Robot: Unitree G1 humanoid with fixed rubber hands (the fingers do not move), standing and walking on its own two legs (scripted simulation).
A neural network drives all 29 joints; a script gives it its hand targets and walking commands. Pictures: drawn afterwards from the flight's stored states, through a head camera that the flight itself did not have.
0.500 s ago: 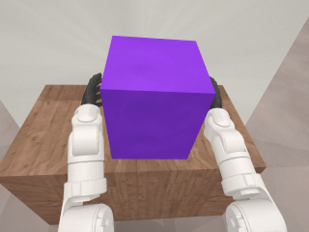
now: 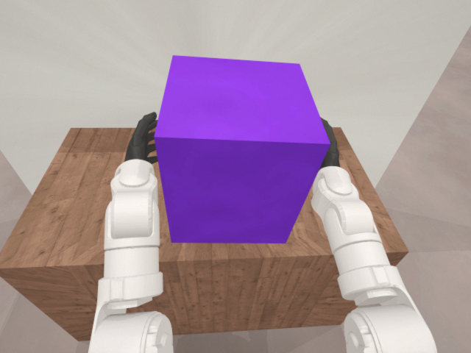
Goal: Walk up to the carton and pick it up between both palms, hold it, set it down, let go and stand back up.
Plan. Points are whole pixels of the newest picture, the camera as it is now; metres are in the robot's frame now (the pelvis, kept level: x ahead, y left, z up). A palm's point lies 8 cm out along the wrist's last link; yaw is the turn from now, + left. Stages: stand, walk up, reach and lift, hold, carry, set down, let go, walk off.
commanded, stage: hold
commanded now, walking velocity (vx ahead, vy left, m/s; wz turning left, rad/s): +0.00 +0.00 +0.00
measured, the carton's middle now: (233, 156) +0.39 +0.00 +0.14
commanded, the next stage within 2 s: set down in 0.20 s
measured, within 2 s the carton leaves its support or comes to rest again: neither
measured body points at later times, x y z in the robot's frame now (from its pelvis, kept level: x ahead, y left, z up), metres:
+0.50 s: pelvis +0.01 +0.00 +0.00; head -0.03 +0.02 +0.45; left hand +0.38 +0.16 +0.17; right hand +0.38 -0.15 +0.16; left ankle +0.04 +0.10 -0.75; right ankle +0.01 -0.10 -0.75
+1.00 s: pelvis +0.03 -0.01 +0.00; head +0.02 +0.02 +0.45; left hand +0.40 +0.14 +0.12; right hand +0.40 -0.16 +0.12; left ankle +0.04 +0.10 -0.75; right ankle +0.01 -0.10 -0.75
